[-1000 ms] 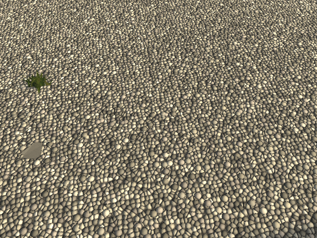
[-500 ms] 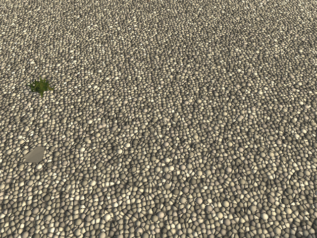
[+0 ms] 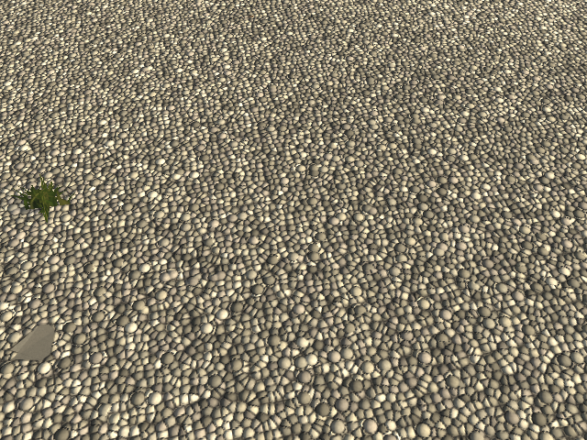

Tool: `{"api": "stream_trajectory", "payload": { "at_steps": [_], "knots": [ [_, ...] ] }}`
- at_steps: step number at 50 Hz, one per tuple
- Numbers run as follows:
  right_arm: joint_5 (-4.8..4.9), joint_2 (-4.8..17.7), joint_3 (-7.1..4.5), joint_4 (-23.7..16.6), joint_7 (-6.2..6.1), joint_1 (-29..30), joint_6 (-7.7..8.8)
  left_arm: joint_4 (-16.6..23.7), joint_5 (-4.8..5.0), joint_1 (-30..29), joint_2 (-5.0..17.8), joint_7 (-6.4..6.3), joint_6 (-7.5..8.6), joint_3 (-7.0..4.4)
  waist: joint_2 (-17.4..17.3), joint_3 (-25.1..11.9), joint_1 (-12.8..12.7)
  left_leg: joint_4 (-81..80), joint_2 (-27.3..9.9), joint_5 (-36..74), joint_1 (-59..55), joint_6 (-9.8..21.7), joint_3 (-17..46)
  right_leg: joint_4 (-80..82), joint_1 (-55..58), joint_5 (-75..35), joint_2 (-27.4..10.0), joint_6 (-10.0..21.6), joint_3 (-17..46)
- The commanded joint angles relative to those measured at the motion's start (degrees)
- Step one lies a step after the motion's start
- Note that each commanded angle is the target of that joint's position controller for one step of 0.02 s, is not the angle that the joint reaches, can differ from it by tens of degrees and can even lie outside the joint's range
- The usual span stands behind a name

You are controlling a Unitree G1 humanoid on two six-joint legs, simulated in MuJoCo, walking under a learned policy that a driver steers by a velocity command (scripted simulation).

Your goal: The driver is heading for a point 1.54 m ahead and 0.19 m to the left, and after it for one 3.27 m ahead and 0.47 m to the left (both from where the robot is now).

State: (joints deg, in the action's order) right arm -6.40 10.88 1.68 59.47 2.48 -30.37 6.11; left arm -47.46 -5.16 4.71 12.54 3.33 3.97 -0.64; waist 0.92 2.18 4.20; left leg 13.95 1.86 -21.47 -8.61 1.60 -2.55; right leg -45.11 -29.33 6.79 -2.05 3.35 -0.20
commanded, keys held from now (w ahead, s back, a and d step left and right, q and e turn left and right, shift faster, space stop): w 1.00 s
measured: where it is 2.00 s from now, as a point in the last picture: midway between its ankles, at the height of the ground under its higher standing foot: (274, 267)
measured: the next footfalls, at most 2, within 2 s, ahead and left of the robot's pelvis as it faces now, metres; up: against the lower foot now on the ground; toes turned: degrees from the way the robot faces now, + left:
right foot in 0.02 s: +0.11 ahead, -0.12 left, +0.00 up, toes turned -1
left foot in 0.48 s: +0.41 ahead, +0.14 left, -0.19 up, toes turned +1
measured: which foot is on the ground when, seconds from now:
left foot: down 0.00-0.04, up 0.06-0.46, down 0.48-0.94, up 0.96-1.00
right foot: up 0.00-0.00, down 0.02-0.48, up 0.50-0.90, down 0.92-1.00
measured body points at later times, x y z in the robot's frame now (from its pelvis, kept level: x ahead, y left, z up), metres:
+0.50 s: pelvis +0.28 +0.04 -0.16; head +0.29 +0.05 +0.29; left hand +0.17 +0.27 -0.30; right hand +0.46 -0.19 -0.26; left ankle +0.38 +0.14 -0.91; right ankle +0.09 -0.12 -0.69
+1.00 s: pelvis +0.56 +0.00 -0.19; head +0.59 -0.01 +0.25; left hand +0.78 +0.23 -0.28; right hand +0.53 -0.27 -0.34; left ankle +0.40 +0.14 -0.85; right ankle +0.65 -0.09 -0.92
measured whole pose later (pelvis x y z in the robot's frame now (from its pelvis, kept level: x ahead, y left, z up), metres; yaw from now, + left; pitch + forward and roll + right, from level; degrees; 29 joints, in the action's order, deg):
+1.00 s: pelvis +0.56 +0.00 -0.19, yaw -1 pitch +4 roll +1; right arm 1.1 14.2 -3.1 57.7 -0.3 -22.7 3.7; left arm -44.1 0.8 1.4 13.0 1.5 5.7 -2.5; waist -0.6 -0.6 2.9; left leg 56.5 0.4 -27.5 14.0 1.7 2.5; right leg -33.0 -28.4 8.7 1.1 3.5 -2.0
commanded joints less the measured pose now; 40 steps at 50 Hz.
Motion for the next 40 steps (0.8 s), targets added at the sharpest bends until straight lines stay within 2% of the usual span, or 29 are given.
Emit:
{"api": "stream_trajectory", "payload": {
  "at_steps": [1,2,3,4,5,6,8,9,10,11,12,14,16,19,20,21,22,23,24,25,26,27,28,29,31,32,34,37,40],
  "knots": [
    [-1.29,12.25,-2.95,-7.07,-0.37,11.19,1.14,-4.24,-0.02,26.53,10.98,-0.51,1.35,-4.88,-1.43,-1.29,-15.76,22.7,-9.22,45.74,28.89,7.84,-1.31,-6.35,32.73,-0.12,4.95,2.01,-5.25],
    [0.09,13.58,-3.61,-6.32,1.29,12.77,1.24,-5.51,1.29,32.89,12.04,-1.42,2.15,-5.67,0.3,-1.88,-19.64,39.64,-5.88,39.08,36.92,6.82,-0.66,5.85,41.74,-0.14,3.96,4.26,-3.06],
    [-1.16,4.08,-1.57,-4.7,2.73,1.72,1.0,-5.76,0.42,35.84,11.78,-2.19,2.77,-4.52,14.12,-11.45,-14.86,68.4,2.47,-9.17,44.31,3.79,-0.69,9.5,52.33,-13.09,-7.32,17.51,12.6],
    [0.78,0.87,-1.18,-7.45,2.97,2.83,1.71,-6.2,-1.06,39.25,11.11,-1.35,3.63,-3.15,9.06,-13.0,-14.06,80.08,6.93,-17.41,53.09,4.43,11.6,14.24,51.71,-26.78,-13.99,25.01,29.38],
    [3.05,4.32,-2.08,-12.44,2.71,11.52,1.49,-5.22,-0.39,30.86,10.13,-0.65,5.57,-3.27,8.7,0.58,-12.67,80.2,2.41,-11.83,63.41,4.52,14.11,21.13,36.21,-4.0,-19.58,24.4,39.42],
    [2.3,9.26,-3.45,-12.97,0.94,14.94,0.73,-3.89,1.4,21.28,5.88,-0.4,5.3,-1.95,0.15,4.85,-9.29,78.93,-2.32,-4.87,62.65,4.11,14.59,21.55,24.93,8.61,-20.55,22.66,39.58],
    [0.22,5.96,-1.97,-12.87,-0.6,11.48,-1.59,-2.09,-0.07,12.52,0.36,-0.63,3.73,1.11,-4.59,5.39,-3.42,67.16,-6.17,5.0,53.67,2.88,15.11,22.94,5.19,8.01,-17.37,19.74,28.69],
    [-1.02,2.58,-1.09,-13.04,-1.0,10.75,-2.95,-1.64,0.08,10.08,-0.44,-1.15,3.28,1.75,-2.53,6.14,-1.09,58.22,-7.85,5.73,49.43,2.19,13.78,23.31,-1.55,12.73,-13.86,16.88,23.59],
    [-0.94,2.02,-0.99,-13.68,-0.93,9.4,-3.8,-2.36,0.51,10.2,1.23,-1.99,3.55,1.18,-0.2,2.96,-0.32,52.67,-7.03,5.48,42.79,1.12,9.27,23.37,-5.86,16.95,-9.25,14.84,17.09],
    [-2.45,1.68,-0.55,-12.93,0.11,5.55,-3.86,-2.65,-0.03,12.14,2.73,-3.11,4.29,0.78,1.86,1.14,-0.24,55.38,-5.05,14.16,35.77,0.95,5.38,18.76,-9.74,18.7,-4.59,12.4,11.1],
    [-3.5,2.71,-0.51,-13.54,0.98,7.95,-3.07,-1.33,-1.03,10.97,-1.14,-4.99,5.86,2.24,0.51,-0.2,-1.91,43.58,-8.24,38.46,39.99,0.73,9.65,13.52,-5.17,15.74,-1.34,8.69,7.28],
    [-0.2,4.27,-0.5,-15.79,1.34,16.12,-2.65,-2.76,-0.14,19.49,2.21,-6.99,6.56,1.7,-1.44,-0.68,-8.2,24.76,-8.41,55.93,41.74,-0.81,5.8,4.64,-0.19,21.35,0.32,6.89,4.65],
    [1.27,5.61,-0.81,-18.03,1.41,20.99,-3.75,-4.89,-0.31,26.11,6.31,-4.55,5.42,1.41,0.8,2.94,-8.52,22.52,-5.76,49.93,28.32,-1.85,0.57,5.84,-10.3,28.94,-1.64,7.91,7.09],
    [-0.65,8.34,-0.99,-20.64,0.97,27.52,-5.28,-5.53,1.25,29.93,5.73,-2.52,4.89,2.32,-0.31,8.3,-10.28,11.25,-10.07,44.74,37.18,-0.61,6.25,1.46,2.74,34.05,-8.22,9.58,17.77],
    [12.72,7.34,-2.71,-20.16,0.68,31.67,-3.46,-5.53,9.28,24.66,10.26,-5.72,2.17,-1.57,-0.84,6.72,-11.66,8.24,-6.38,40.02,41.21,-0.93,7.54,-3.74,9.34,17.91,-7.2,8.73,17.55],
    [13.71,6.57,-2.17,-19.22,0.59,29.96,-2.46,-6.65,9.1,26.82,9.96,-7.01,0.25,-1.65,-2.47,4.91,-11.42,4.07,-8.06,41.8,40.32,-0.09,8.18,-9.1,14.72,11.99,-7.56,7.43,16.55],
    [12.16,5.76,-2.48,-17.08,1.06,25.52,-1.82,-8.27,8.21,29.38,7.65,-7.26,-1.1,-1.53,-1.28,3.24,-10.55,0.51,-8.41,44.52,34.63,0.86,6.44,-14.85,15.46,6.95,-6.78,6.69,14.24],
    [10.36,6.96,-3.93,-11.77,0.97,11.43,-2.1,-8.75,6.87,27.66,6.4,-6.98,-1.74,-1.62,0.8,-1.69,-4.45,-0.63,-9.0,47.81,19.96,2.42,4.17,-27.27,10.81,6.38,-4.94,5.74,12.17],
    [8.4,9.3,-5.64,-6.31,0.73,-2.4,-2.84,-9.79,6.47,28.21,3.0,-5.54,-0.81,-1.43,-6.06,-7.83,0.95,2.73,-9.86,52.66,2.22,4.29,3.14,-48.02,1.28,15.58,1.47,2.8,5.23],
    [6.72,9.68,-5.29,-3.66,0.78,-10.15,-2.91,-9.36,6.99,31.71,-2.96,-4.01,0.23,-0.28,-15.41,-14.22,2.21,25.6,-15.34,64.05,-20.14,7.62,7.83,-75.08,-22.79,46.82,7.39,0.25,5.37],
    [7.69,12.66,-6.37,-4.05,0.01,-9.73,-3.6,-5.49,8.83,31.04,0.56,-3.57,1.92,-0.16,-18.52,-18.46,2.46,29.69,-19.76,54.28,-23.11,11.63,16.22,-83.19,-34.72,43.49,4.69,0.08,8.67],
    [8.46,14.7,-7.2,-4.22,-0.4,-9.54,-4.05,-2.07,9.77,26.33,3.01,-3.7,2.97,-0.44,-16.55,-19.86,3.28,18.57,-24.02,26.17,-22.02,16.51,26.24,-78.81,-42.25,34.88,2.76,-0.36,8.08],
    [8.1,17.1,-7.96,-2.86,-1.45,-3.9,-4.28,1.73,11.1,19.21,1.83,-4.86,3.58,-0.01,-11.58,-16.55,-0.05,6.16,-28.36,-3.1,-14.9,19.4,38.9,-72.95,-46.5,25.06,-1.18,-1.11,3.5],
    [6.56,12.07,-6.2,-5.92,-2.03,4.18,-3.68,2.17,10.52,13.95,3.39,-6.08,2.93,-0.35,-1.86,-10.26,-1.83,1.22,-29.03,-8.62,-2.39,18.45,42.75,-70.35,-43.51,19.12,-3.53,-1.94,2.69],
    [6.04,4.73,-3.23,-6.15,-1.46,13.39,-0.67,1.41,7.87,11.02,2.9,-6.41,1.15,-0.66,-0.02,1.15,-7.08,2.42,-25.31,0.2,20.09,13.73,34.98,-53.13,-36.8,8.4,-6.85,-1.25,7.87],
    [5.99,5.61,-2.84,-6.94,-1.5,17.79,-0.39,1.65,6.5,11.46,1.15,-6.1,0.44,-0.68,-2.53,6.33,-9.6,-0.42,-18.75,7.13,34.69,11.46,22.58,-38.13,-27.39,4.74,-7.06,-2.92,6.71],
    [4.89,8.62,-3.64,-6.78,-2.76,15.59,-0.19,2.0,4.53,11.15,2.19,-6.16,0.85,-1.62,-6.96,3.21,-8.61,-2.97,-11.34,15.59,41.17,10.99,12.32,-19.34,-10.9,-5.67,-5.17,-5.24,3.17],
    [7.73,11.21,-4.99,-5.57,-4.17,11.11,-0.34,4.48,6.12,3.02,1.44,-4.83,1.29,-1.13,-5.45,1.13,-5.29,-4.5,-12.16,21.27,33.05,10.66,9.93,1.28,-4.35,-15.17,-3.42,-4.89,2.22],
    [8.64,10.35,-5.78,-3.48,-4.32,5.7,-1.52,6.76,6.6,-4.76,2.18,-3.41,0.93,-1.3,-3.41,2.65,-1.85,-3.74,-15.62,19.75,18.66,10.2,11.53,9.72,-9.72,-13.13,-2.69,-3.24,2.44]
  ]
}}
